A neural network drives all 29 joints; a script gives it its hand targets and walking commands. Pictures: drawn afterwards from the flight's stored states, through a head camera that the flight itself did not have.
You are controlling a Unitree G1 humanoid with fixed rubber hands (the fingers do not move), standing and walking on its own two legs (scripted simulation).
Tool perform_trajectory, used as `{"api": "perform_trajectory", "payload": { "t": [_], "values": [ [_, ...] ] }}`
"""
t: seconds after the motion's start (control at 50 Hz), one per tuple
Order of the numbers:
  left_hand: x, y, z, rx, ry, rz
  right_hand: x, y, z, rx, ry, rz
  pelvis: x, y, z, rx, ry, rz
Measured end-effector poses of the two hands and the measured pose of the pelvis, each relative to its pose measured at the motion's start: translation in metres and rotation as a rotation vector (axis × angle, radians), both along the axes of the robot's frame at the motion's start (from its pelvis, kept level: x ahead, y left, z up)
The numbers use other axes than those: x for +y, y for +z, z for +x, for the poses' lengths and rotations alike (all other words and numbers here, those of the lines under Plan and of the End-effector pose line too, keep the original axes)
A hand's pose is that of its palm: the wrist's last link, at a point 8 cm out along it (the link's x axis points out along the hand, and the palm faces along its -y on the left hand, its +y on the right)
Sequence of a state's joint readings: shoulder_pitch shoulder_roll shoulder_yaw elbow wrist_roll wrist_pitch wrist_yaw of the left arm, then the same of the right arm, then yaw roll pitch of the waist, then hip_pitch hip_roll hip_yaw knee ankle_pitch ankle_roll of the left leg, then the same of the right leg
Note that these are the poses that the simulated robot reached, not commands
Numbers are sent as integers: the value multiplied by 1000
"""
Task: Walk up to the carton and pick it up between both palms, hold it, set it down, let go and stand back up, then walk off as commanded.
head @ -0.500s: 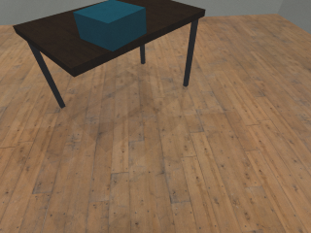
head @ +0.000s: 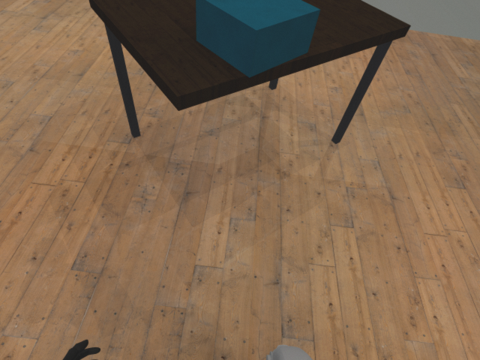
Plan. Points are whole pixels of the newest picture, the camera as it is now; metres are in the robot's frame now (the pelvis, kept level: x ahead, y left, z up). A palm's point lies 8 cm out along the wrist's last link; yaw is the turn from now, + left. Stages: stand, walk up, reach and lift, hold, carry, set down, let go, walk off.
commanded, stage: walk up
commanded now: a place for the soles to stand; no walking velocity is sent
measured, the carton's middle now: (255, 25) +1.09 -0.06 +0.04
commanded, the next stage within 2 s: none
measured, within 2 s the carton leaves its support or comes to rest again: neither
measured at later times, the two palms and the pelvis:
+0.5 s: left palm (138, 287) +0.27 +0.19 -0.10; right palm (428, 290) +0.28 -0.41 -0.13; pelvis +0.20 -0.12 -0.01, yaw +9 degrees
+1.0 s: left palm (157, 251) +0.36 +0.17 -0.14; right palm (409, 215) +0.46 -0.43 -0.10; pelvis +0.34 -0.13 -0.02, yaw +16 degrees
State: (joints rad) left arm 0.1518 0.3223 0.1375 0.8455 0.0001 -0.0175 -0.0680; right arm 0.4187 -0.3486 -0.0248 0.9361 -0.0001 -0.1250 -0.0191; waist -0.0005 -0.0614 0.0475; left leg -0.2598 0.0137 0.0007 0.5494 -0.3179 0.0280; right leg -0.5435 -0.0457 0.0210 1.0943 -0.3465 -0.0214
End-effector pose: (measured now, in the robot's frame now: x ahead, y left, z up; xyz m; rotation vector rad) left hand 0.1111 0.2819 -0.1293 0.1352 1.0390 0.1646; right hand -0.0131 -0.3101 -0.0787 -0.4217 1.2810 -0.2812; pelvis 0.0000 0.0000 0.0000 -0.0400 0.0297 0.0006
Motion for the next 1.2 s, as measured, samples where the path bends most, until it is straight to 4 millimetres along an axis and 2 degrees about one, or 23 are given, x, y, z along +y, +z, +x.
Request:
{"api": "perform_trajectory", "payload": {
  "t": [0.1,0.2,0.28,0.34,0.38,0.46,0.52,0.64,0.78,0.84,0.98,1.1,1.2],
  "values": [
    [-11,4,44,-40,20,-6,-15,5,29,30,17,-18,-13,1,34,5,29,10],
    [-34,6,96,-96,25,0,-40,-4,78,8,53,-17,-37,-7,70,13,52,49],
    [-56,11,143,-140,26,32,-64,-22,124,-1,85,7,-64,-17,102,37,72,83],
    [-74,10,169,-164,30,71,-83,-46,163,-10,110,37,-88,-30,129,30,91,92],
    [-83,14,172,-146,44,91,-89,-53,195,-30,135,64,-100,-29,145,9,116,74],
    [-91,27,163,-95,112,135,-100,-48,265,-129,179,88,-116,-18,179,-40,144,99],
    [-97,30,157,-57,153,150,-102,-47,307,-172,212,110,-125,-14,202,-64,168,104],
    [-106,21,155,3,213,136,-104,-48,367,-174,257,116,-132,-17,243,-83,215,99],
    [-103,-10,173,47,284,83,-93,-48,430,-138,326,66,-123,-30,289,-53,285,49],
    [-104,-22,190,76,273,60,-93,-43,447,-159,324,35,-120,-33,304,-41,274,70],
    [-109,-11,244,10,250,42,-112,-23,463,-135,311,-24,-129,-23,334,-35,278,62],
    [-134,-12,267,-4,261,36,-137,-23,496,-155,344,-22,-157,-25,357,-25,299,87],
    [-165,-11,286,8,273,71,-169,-44,523,-152,352,15,-192,-35,382,-18,307,120]
  ]
}}
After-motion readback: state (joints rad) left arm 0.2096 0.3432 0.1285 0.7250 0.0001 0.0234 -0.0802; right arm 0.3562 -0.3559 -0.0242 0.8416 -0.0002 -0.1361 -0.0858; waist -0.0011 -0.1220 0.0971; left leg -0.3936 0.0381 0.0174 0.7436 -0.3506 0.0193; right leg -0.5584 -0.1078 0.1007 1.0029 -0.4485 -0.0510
